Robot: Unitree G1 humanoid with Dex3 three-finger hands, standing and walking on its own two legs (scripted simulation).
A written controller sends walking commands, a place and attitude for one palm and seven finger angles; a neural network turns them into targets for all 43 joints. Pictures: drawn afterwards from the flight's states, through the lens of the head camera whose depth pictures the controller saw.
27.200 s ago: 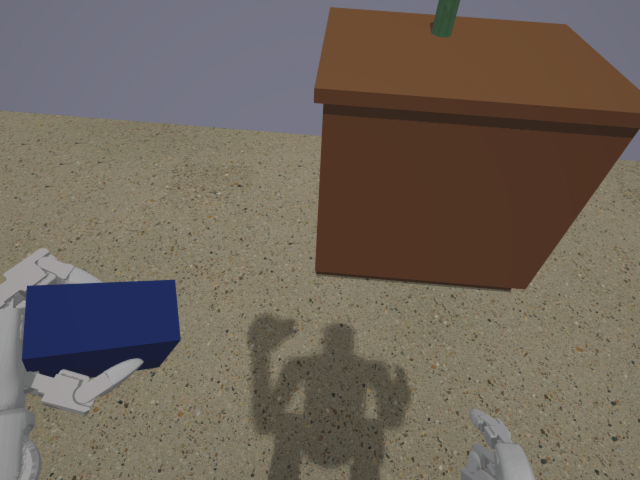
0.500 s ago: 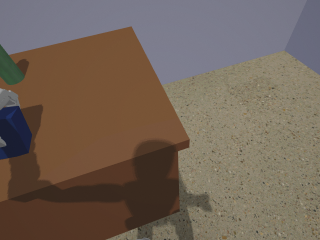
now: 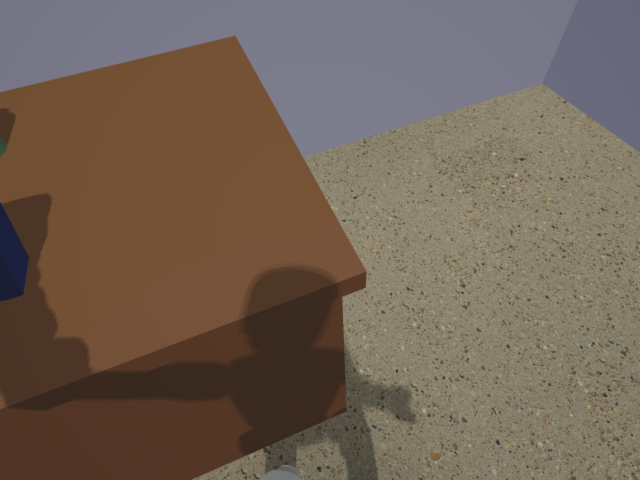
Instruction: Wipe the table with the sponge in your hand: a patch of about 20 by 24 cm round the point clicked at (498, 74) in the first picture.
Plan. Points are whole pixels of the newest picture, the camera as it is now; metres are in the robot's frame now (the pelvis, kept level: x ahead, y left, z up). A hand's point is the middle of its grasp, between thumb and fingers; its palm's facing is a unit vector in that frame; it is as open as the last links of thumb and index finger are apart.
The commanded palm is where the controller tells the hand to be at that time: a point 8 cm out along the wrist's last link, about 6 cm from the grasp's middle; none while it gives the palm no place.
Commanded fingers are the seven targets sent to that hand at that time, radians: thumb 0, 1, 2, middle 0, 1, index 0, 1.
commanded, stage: wipe forward along the first lane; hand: left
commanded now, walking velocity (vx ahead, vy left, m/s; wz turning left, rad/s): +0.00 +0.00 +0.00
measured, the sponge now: out of the picture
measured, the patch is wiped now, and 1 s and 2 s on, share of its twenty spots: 0.45 0.45 0.60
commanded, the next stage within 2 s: slide across to the middle lane in 1.10 s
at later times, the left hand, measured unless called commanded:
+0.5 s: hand out of the picture +0.37 +0.46 +0.16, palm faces -0.21 +0.04 -0.98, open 9.8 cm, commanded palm +0.38 +0.45 +0.17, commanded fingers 0.00 0.10 1.30 -1.20 -1.60 -1.20 -1.60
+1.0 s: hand out of the picture +0.37 +0.46 +0.16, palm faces -0.16 +0.04 -0.99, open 9.8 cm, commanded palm +0.38 +0.44 +0.16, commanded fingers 0.00 0.10 1.30 -1.20 -1.60 -1.20 -1.60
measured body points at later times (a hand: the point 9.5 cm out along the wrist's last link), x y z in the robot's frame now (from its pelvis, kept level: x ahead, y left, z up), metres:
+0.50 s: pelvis +0.01 +0.03 +0.01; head +0.07 +0.00 +0.45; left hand +0.37 +0.45 +0.21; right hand +0.09 -0.25 -0.13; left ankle +0.05 +0.16 -0.71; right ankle +0.03 -0.08 -0.71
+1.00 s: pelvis +0.02 +0.05 +0.01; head +0.06 +0.02 +0.46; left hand +0.37 +0.46 +0.21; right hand +0.12 -0.22 -0.12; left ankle +0.05 +0.16 -0.71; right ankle +0.03 -0.08 -0.71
